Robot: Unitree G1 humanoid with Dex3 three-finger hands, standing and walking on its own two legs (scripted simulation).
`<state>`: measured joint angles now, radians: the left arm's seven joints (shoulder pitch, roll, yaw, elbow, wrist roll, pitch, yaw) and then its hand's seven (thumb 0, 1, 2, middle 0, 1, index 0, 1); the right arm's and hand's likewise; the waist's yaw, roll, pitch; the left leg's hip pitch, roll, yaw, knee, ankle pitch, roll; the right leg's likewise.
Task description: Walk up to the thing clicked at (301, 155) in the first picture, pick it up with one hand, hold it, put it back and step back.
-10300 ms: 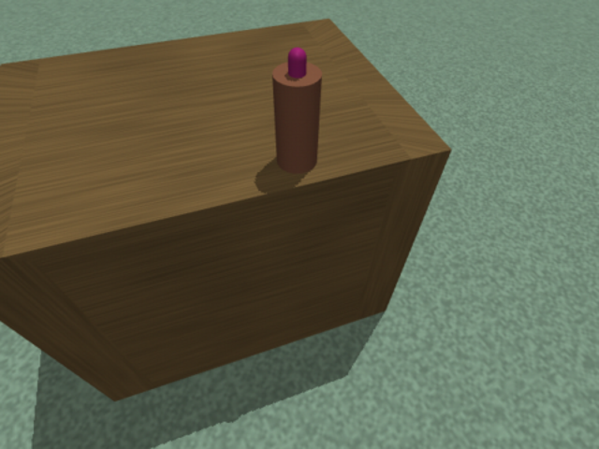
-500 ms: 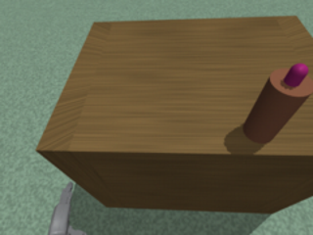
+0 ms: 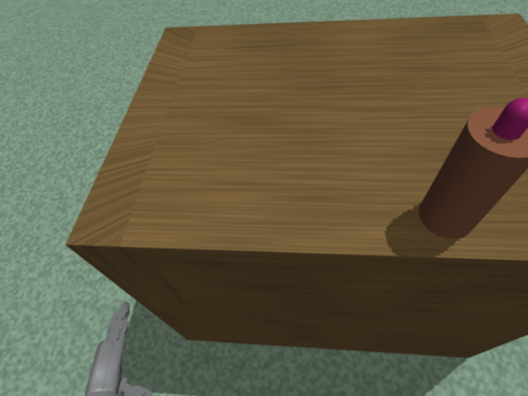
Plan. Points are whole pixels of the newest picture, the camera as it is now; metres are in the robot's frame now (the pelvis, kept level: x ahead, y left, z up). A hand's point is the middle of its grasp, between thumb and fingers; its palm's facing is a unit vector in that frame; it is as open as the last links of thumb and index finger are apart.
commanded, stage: go down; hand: right
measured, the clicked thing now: (477, 171) +0.41 -0.24 +0.11
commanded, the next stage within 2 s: approach in 0.52 s
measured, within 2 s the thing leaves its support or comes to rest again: neither
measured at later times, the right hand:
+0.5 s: hand out of the picture +0.38 -0.43 +0.18, palm faces +0.30 +0.95 +0.02, open 17.7 cm
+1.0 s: hand out of the picture +0.41 -0.37 +0.12, palm faces +0.18 +0.98 +0.04, open 17.7 cm
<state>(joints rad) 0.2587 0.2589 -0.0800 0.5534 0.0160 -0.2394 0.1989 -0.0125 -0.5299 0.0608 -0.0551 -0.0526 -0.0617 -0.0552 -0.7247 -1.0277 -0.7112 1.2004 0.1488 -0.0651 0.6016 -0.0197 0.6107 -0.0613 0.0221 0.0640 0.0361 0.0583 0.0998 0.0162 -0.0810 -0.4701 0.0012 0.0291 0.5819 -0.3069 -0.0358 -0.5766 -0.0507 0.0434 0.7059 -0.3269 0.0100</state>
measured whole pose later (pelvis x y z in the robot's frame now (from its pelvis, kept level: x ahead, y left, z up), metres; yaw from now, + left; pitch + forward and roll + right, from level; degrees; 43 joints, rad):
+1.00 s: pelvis +0.00 +0.00 -0.01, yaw +0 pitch +13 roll +3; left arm 0.26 0.26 -0.06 0.52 0.02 -0.25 0.17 -0.01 -0.52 0.04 -0.06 -0.05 -0.06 -0.06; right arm -0.72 -0.87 -0.59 1.19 0.18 -0.13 0.56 -0.02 0.60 -0.05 0.02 0.05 0.03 0.05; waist 0.11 0.02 -0.09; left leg -0.55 0.01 0.02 0.67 -0.34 -0.04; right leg -0.65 -0.04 0.04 0.77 -0.35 0.01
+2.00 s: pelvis -0.01 +0.01 -0.03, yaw +1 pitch +15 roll +2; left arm 0.37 0.23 0.04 0.27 -0.01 -0.08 0.03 -0.01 -0.57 0.08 -0.06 -0.04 -0.05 -0.06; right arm -0.72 -0.49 -0.46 0.96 0.11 -0.20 0.14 -0.02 0.60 -0.02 0.04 0.04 0.05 0.03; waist 0.11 0.01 -0.12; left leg -0.71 0.00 0.00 0.87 -0.42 -0.04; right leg -0.77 -0.05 0.02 0.92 -0.41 0.01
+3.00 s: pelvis -0.01 +0.00 -0.03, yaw +2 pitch +15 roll +2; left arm 0.37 0.25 0.04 0.22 0.00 -0.07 0.03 -0.01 -0.52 0.05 -0.06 -0.05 -0.07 -0.05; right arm -0.79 -0.55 -0.49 1.04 0.07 -0.20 0.13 -0.02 0.56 -0.70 0.83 1.04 0.86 1.04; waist 0.15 0.01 -0.10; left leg -0.71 0.00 -0.01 0.85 -0.41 -0.04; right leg -0.77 -0.06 0.02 0.91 -0.41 0.01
